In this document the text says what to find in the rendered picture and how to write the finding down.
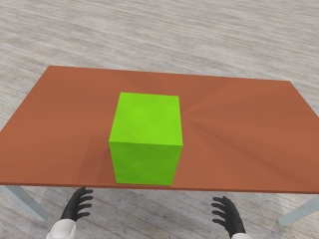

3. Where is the carton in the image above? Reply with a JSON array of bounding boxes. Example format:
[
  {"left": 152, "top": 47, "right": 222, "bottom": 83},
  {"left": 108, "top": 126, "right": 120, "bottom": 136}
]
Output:
[{"left": 109, "top": 92, "right": 183, "bottom": 186}]

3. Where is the right robot hand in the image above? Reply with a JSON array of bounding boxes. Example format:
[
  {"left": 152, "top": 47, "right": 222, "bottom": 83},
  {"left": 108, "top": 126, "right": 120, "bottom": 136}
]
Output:
[{"left": 211, "top": 196, "right": 246, "bottom": 239}]

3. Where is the left robot forearm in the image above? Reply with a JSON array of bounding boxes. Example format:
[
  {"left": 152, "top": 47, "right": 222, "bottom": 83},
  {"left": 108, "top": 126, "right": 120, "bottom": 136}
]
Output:
[{"left": 46, "top": 219, "right": 77, "bottom": 239}]

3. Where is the table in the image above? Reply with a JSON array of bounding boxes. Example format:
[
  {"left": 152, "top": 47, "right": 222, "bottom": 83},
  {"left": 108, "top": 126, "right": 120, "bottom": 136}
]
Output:
[{"left": 0, "top": 65, "right": 319, "bottom": 226}]

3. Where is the left robot hand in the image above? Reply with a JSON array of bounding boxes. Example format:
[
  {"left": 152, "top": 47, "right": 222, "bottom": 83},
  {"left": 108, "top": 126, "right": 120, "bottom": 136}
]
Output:
[{"left": 60, "top": 186, "right": 94, "bottom": 222}]

